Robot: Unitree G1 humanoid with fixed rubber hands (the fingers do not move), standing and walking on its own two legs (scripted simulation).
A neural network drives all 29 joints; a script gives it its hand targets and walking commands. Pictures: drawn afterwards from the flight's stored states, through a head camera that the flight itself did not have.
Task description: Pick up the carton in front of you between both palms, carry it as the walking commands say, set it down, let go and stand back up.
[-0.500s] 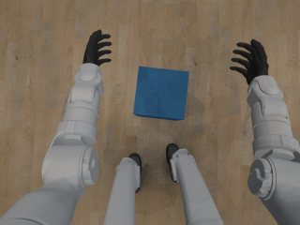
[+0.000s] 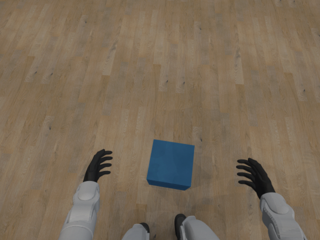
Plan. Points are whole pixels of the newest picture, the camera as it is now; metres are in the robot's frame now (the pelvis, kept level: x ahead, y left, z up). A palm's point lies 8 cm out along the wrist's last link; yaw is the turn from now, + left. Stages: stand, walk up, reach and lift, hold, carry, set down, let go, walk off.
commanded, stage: let go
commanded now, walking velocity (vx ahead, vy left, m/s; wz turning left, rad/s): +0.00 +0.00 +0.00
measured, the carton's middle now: (170, 166) +0.39 -0.04 -0.63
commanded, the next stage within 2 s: stand in 0.72 s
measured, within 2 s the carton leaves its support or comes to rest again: neither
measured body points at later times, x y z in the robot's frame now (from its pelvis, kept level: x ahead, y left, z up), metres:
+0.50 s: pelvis +0.01 +0.04 +0.02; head +0.02 +0.04 +0.47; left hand +0.18 +0.27 -0.05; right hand +0.19 -0.20 -0.05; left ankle -0.02 +0.13 -0.72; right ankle +0.01 -0.09 -0.72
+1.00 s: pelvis +0.01 +0.01 +0.02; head +0.01 +0.00 +0.47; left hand +0.15 +0.30 -0.07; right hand +0.16 -0.27 -0.08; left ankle -0.02 +0.13 -0.72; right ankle +0.01 -0.09 -0.72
